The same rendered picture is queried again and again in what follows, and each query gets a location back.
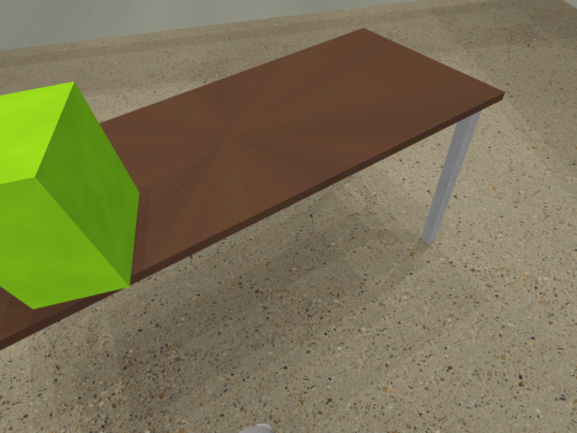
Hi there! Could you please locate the table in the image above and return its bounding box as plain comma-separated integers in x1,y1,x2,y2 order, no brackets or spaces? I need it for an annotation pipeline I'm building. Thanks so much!
0,28,505,350

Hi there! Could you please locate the carton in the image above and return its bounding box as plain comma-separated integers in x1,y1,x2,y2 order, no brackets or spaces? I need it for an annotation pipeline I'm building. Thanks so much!
0,81,140,309

